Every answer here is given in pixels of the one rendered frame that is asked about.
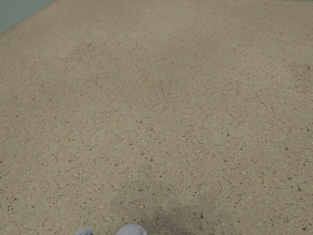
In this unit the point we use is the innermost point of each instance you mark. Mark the left robot thigh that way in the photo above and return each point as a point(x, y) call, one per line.
point(132, 229)

